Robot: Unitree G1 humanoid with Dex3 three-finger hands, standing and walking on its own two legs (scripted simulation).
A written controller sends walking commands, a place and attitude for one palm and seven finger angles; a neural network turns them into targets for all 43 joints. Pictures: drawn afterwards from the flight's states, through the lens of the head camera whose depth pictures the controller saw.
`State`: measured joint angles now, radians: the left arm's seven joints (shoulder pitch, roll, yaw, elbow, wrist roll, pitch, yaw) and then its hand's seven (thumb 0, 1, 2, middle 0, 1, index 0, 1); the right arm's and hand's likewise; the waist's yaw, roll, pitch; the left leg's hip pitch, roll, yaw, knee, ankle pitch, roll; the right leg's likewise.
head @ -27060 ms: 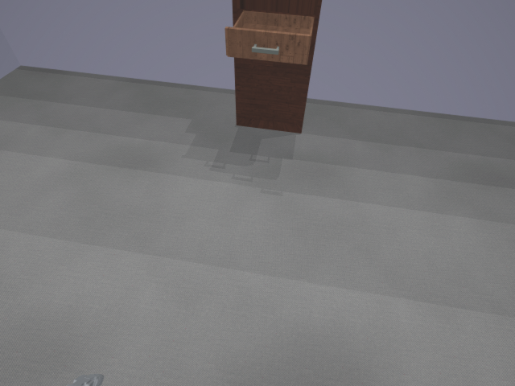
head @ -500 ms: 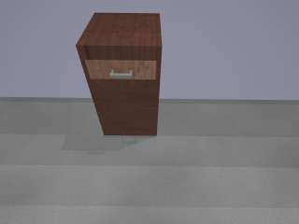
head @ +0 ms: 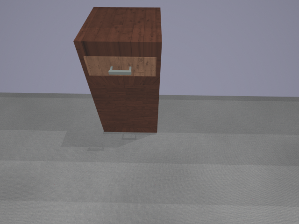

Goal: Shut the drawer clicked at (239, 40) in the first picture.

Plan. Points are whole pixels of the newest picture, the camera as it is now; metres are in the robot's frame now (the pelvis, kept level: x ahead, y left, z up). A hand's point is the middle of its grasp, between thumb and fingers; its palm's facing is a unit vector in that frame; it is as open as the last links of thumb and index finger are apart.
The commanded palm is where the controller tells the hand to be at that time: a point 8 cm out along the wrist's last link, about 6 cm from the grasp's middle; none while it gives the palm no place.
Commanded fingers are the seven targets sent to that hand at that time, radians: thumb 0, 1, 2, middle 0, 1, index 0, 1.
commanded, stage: look to check the result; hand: left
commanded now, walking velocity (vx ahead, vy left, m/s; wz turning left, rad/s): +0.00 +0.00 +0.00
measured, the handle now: (120, 70) +0.87 +0.21 -0.13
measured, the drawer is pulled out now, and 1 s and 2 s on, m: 0.00 0.00 0.00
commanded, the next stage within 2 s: stand and wait in 0.16 s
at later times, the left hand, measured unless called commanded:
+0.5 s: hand out of the picture +0.01 +0.16 -0.17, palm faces +0.04 -0.98 -0.21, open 7.4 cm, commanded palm none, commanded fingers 0.00 0.90 0.90 -0.20 -0.30 -0.20 -0.30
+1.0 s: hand out of the picture +0.02 +0.17 -0.17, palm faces +0.03 -0.98 -0.21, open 7.4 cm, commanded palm none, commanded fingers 0.00 0.90 0.90 -0.20 -0.30 -0.20 -0.30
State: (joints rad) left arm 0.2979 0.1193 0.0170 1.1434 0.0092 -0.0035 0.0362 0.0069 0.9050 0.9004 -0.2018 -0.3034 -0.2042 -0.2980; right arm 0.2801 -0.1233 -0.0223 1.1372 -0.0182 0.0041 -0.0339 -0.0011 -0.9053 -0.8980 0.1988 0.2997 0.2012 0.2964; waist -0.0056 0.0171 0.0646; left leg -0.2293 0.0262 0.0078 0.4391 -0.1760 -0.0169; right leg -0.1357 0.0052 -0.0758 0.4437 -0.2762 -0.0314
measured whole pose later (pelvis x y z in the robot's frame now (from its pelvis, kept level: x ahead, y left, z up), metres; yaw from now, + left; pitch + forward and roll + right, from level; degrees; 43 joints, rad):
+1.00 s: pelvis +0.01 -0.01 +0.00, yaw -1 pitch -2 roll +0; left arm 0.26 0.15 0.02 1.14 0.01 -0.01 0.03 0.01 0.90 0.90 -0.20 -0.30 -0.20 -0.30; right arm 0.25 -0.15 -0.02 1.15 -0.02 0.00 -0.03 0.00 -0.90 -0.90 0.20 0.30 0.20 0.30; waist -0.01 0.02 0.06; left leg -0.19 0.04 0.01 0.41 -0.18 -0.03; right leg -0.10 0.02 -0.07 0.40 -0.27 -0.04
